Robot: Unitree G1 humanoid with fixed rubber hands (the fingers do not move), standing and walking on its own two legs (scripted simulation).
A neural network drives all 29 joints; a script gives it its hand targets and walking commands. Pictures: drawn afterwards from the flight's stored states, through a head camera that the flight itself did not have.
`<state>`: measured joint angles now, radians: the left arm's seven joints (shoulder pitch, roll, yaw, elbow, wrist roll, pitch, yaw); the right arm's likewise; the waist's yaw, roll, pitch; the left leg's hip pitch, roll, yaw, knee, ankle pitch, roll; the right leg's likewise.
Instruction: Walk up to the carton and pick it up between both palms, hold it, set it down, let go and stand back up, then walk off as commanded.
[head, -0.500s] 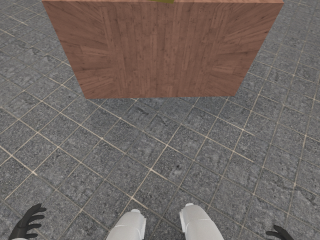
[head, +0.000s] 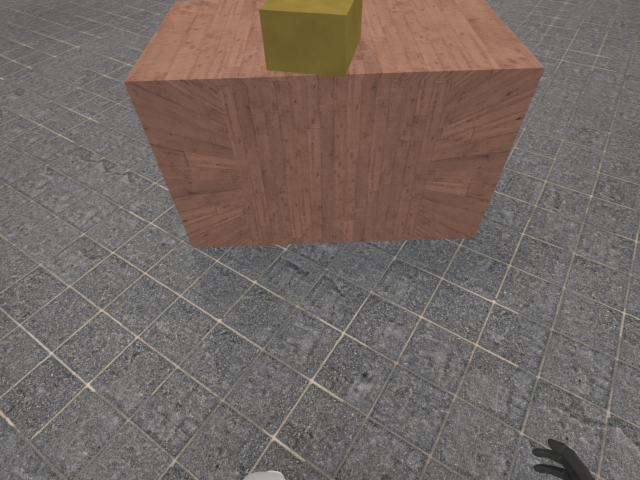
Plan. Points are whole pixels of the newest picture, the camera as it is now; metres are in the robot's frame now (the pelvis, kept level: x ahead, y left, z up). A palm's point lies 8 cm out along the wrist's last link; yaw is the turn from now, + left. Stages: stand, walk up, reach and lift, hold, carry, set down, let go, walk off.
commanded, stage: walk off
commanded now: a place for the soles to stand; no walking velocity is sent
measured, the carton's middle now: (315, 25) +1.26 +0.03 +0.04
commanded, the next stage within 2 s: stand in 0.62 s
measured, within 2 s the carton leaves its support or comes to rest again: neither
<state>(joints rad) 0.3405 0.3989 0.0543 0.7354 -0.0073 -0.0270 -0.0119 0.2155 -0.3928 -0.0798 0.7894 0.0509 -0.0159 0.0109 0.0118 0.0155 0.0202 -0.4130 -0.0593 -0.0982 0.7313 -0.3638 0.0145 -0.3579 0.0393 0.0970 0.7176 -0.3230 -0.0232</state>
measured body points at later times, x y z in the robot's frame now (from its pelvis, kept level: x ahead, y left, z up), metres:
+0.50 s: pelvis +0.00 +0.01 +0.00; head -0.01 +0.00 +0.45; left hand +0.10 +0.32 -0.09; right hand +0.12 -0.30 -0.10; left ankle +0.06 +0.14 -0.72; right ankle +0.04 -0.11 -0.72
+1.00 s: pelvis +0.02 +0.01 +0.00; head +0.02 +0.00 +0.45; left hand +0.14 +0.32 -0.08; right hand +0.13 -0.31 -0.10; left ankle +0.07 +0.14 -0.72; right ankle +0.04 -0.11 -0.72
